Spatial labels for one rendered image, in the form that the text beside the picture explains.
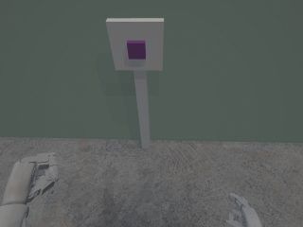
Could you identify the robot right hand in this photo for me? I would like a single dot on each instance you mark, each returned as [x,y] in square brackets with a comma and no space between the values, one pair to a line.
[248,216]

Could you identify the button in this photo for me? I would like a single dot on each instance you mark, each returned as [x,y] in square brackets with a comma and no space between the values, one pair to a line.
[136,50]

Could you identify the robot left forearm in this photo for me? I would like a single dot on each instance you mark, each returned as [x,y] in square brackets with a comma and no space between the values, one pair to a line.
[14,215]

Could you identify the panel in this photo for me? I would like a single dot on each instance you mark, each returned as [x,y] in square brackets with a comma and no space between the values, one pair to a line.
[150,30]

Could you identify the robot left hand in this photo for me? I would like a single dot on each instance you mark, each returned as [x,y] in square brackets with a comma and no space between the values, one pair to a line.
[40,170]

